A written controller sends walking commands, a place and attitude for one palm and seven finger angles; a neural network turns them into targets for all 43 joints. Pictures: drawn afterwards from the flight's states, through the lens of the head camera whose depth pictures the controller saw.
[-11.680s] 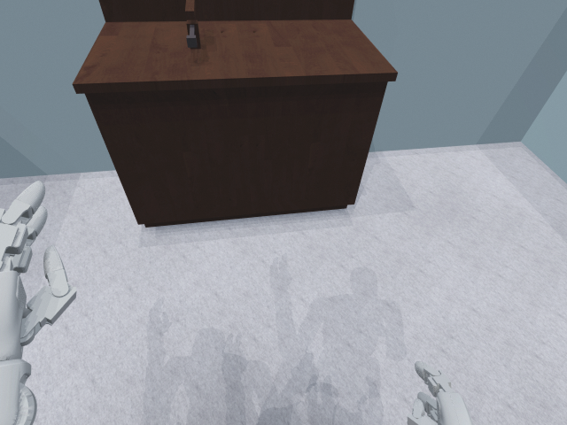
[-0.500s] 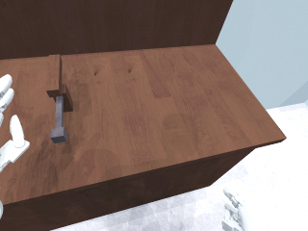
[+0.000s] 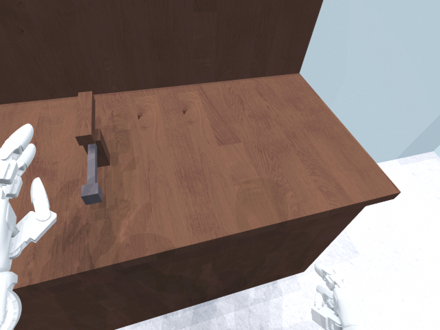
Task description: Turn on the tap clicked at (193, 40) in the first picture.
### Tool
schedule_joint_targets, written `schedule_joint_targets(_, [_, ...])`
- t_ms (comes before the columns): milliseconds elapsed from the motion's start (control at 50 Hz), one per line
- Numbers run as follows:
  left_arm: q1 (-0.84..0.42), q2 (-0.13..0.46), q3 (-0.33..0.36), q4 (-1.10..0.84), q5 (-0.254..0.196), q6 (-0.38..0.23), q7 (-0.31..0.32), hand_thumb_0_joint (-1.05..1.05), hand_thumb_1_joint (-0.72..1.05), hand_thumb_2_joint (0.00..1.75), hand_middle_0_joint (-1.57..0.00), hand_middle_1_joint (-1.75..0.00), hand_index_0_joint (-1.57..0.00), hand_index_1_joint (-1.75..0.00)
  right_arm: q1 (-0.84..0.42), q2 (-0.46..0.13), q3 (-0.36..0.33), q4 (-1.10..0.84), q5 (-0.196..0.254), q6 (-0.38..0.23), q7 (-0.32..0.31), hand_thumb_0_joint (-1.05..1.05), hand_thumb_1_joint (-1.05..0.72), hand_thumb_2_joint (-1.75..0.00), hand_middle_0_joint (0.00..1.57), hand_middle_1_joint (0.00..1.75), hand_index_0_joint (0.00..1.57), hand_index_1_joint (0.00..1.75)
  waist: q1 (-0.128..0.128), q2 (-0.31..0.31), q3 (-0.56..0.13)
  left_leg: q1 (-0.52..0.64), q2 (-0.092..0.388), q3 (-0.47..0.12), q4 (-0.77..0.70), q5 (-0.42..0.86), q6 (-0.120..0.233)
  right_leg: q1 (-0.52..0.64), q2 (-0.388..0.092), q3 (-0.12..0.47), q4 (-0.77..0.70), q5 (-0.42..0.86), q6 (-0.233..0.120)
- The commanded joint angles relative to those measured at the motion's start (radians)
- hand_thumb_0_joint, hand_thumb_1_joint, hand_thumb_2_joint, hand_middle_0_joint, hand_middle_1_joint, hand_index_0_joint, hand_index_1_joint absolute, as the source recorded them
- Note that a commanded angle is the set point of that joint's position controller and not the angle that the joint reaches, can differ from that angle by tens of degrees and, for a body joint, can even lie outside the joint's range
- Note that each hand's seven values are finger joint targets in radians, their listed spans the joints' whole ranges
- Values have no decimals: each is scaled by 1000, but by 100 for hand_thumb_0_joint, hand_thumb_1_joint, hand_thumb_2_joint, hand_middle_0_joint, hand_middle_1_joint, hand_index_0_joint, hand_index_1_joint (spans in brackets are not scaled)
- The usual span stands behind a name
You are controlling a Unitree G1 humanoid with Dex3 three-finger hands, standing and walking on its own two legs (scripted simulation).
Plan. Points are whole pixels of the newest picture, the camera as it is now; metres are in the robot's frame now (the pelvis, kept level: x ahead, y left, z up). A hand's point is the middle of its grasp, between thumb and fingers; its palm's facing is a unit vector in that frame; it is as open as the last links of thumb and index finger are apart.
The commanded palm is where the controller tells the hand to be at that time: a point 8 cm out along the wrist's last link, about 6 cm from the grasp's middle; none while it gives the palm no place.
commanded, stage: look again from close up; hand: left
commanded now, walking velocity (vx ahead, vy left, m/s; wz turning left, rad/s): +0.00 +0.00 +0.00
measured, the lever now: (92, 193) +0.32 +0.26 +0.05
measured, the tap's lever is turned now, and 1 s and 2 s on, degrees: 0 0 0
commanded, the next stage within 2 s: shuffle to correct the standing spot in 0.22 s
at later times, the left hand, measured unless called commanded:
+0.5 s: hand (67, 224) +0.21 +0.22 +0.16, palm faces +0.36 -0.86 -0.36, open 7.4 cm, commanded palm +0.15 +0.26 +0.17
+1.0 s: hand (82, 251) +0.18 +0.19 +0.16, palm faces +0.33 -0.86 -0.39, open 7.4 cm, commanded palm +0.13 +0.23 +0.17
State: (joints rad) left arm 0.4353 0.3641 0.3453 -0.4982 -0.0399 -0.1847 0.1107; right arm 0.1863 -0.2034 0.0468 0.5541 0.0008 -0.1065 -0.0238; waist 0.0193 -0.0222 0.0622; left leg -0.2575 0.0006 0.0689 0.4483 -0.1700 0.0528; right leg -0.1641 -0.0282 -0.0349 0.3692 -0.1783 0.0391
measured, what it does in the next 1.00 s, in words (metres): shifts its weight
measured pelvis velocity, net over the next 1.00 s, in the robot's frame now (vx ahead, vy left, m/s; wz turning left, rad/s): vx -0.04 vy -0.04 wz -0.03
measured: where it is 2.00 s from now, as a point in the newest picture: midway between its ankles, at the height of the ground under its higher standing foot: outside the picture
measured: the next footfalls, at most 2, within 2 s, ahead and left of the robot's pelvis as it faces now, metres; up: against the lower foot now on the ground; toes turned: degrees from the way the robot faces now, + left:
none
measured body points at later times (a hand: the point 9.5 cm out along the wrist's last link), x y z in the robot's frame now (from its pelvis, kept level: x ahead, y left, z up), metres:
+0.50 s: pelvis -0.01 -0.02 +0.00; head +0.00 -0.01 +0.45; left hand +0.18 +0.26 +0.18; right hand +0.17 -0.24 -0.07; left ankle +0.05 +0.08 -0.74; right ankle +0.01 -0.15 -0.74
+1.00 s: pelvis -0.04 -0.04 -0.01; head -0.02 -0.04 +0.44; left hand +0.15 +0.23 +0.18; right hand +0.13 -0.28 -0.09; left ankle +0.05 +0.07 -0.74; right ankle +0.01 -0.15 -0.74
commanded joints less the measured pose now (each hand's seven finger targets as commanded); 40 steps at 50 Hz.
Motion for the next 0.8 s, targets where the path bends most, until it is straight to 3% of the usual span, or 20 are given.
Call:
schedule_joint_targets(0, [-57, 181, 121, -216, -5, -65, 18, 0, 90, 90, -20, -30, -20, -30, -106, -136, -63, -162, 13, -57, -20, 0, -90, -90, 20, 30, 20, 30, -11, 105, -149, 66, 112, -138, -126, -74, -50, 4, -48, 47, -47, 28, -56])
schedule_joint_targets(20, [-42, 143, 89, -185, -10, -69, 11, 0, 90, 90, -20, -30, -20, -30, -90, -136, -61, -156, 4, -54, -20, 0, -90, -90, 20, 30, 20, 30, -14, 67, -141, 51, 112, -136, -123, -90, -44, -2, -45, 41, -62, 21, -54])
schedule_joint_targets(100, [-43, 181, 115, -211, -7, -68, 17, 0, 90, 90, -20, -30, -20, -30, -105, -139, -67, -159, 17, -59, -24, 0, -90, -90, 20, 30, 20, 30, -12, 108, -140, 64, 107, -134, -115, -84, -42, -8, -52, 53, -61, 10, -57])
schedule_joint_targets(120, [-30, 146, 85, -181, -12, -71, 11, 0, 90, 90, -20, -30, -20, -30, -90, -140, -65, -155, 9, -56, -24, 0, -90, -90, 20, 30, 20, 30, -15, 75, -124, 47, 106, -134, -113, -104, -36, -19, -48, 50, -76, -2, -55])
schedule_joint_targets(160, [-32, 163, 99, -177, -14, -70, 11, 0, 90, 90, -20, -30, -20, -30, -84, -140, -70, -157, 15, -60, -27, 0, -90, -90, 20, 30, 20, 30, -19, 67, -118, 49, 104, -132, -104, -112, -35, -27, -54, 66, -87, -15, -57])
schedule_joint_targets(200, [-41, 178, 113, -183, -12, -65, 17, 0, 90, 90, -20, -30, -20, -30, -99, -139, -68, -154, 20, -60, -27, 0, -90, -90, 20, 30, 20, 30, -15, 73, -112, 58, 103, -132, -106, -116, -36, -39, -55, 69, -87, -33, -58])
schedule_joint_targets(220, [-36, 145, 84, -162, -15, -69, 11, 0, 90, 90, -20, -30, -20, -30, -86, -143, -68, -147, 11, -58, -27, 0, -90, -90, 20, 30, 20, 30, -17, 63, -107, 48, 104, -130, -103, -125, -32, -44, -50, 67, -96, -34, -58])
schedule_joint_targets(300, [-58, 173, 103, -185, -11, -64, 17, 0, 90, 90, -20, -30, -20, -30, -100, -140, -69, -150, 20, -65, -29, 0, -90, -90, 20, 30, 20, 30, -14, 89, -106, 65, 105, -134, -110, -129, -34, -50, -51, 73, -88, -52, -59])
schedule_joint_targets(320, [-55, 148, 82, -178, -15, -69, 14, 0, 90, 90, -20, -30, -20, -30, -89, -138, -65, -148, 11, -65, -31, 0, -90, -90, 20, 30, 20, 30, -15, 68, -105, 54, 109, -135, -119, -123, -33, -41, -40, 63, -91, -33, -55])
schedule_joint_targets(400, [-48, 177, 113, -218, -22, -67, 17, 0, 90, 90, -20, -30, -20, -30, -107, -127, -61, -164, 16, -77, -35, 0, -90, -90, 20, 30, 20, 30, -6, 96, -110, 62, 126, -141, -134, -42, -46, -24, -30, 61, -57, 36, -49])
schedule_joint_targets(420, [-48, 141, 82, -209, -26, -72, 11, 0, 90, 90, -20, -30, -20, -30, -86, -129, -60, -159, 7, -72, -32, 0, -90, -90, 20, 30, 20, 30, -8, 79, -113, 47, 133, -144, -141, -34, -46, -15, -18, 47, -51, 45, -44])
schedule_joint_targets(500, [-22, 170, 117, -242, -29, -77, 8, 0, 90, 90, -20, -30, -20, -30, -96, -118, -63, -173, 9, -74, -27, 0, -90, -90, 20, 30, 20, 30, -1, 106, -147, 64, 147, -130, -116, 19, -48, -15, -19, 59, -27, 84, -44])
schedule_joint_targets(520, [-16, 135, 88, -228, -34, -81, 0, 0, 90, 90, -20, -30, -20, -30, -79, -123, -63, -167, 2, -68, -24, 0, -90, -90, 20, 30, 20, 30, -3, 94, -143, 49, 153, -130, -122, 2, -46, -19, -9, 51, -30, 73, -41])
schedule_joint_targets(700, [35, 176, 144, -311, -42, -106, -12, 0, 90, 90, -20, -30, -20, -30, -85, -106, -73, -189, -10, -58, -16, 0, -90, -90, 20, 30, 20, 30, 2, 119, -173, 7, 178, -123, -54, 42, -47, -57, -5, 66, 22, 114, -57])
schedule_joint_targets(720, [41, 153, 127, -302, -47, -109, -18, 0, 90, 90, -20, -30, -20, -30, -73, -109, -77, -185, -17, -52, -15, 0, -90, -90, 20, 30, 20, 30, 0, 92, -178, -9, 179, -120, -54, 14, -45, -57, 2, 57, 21, 104, -52])
schedule_joint_targets(740, [43, 163, 138, -308, -48, -109, -18, 0, 90, 90, -20, -30, -20, -30, -73, -115, -85, -190, -10, -58, -18, 0, -90, -90, 20, 30, 20, 30, 0, 114, -185, -9, 171, -112, -36, -31, -45, -63, -13, 78, 16, 94, -60])
schedule_joint_targets(780, [53, 164, 140, -291, -54, -98, -7, 0, 90, 90, -20, -30, -20, -30, -65, -111, -83, -188, 4, -65, -25, 0, -90, -90, 20, 30, 20, 30, -5, 76, -195, 4, 116, -80, 28, -156, -55, -102, -64, 141, -34, 12, -80])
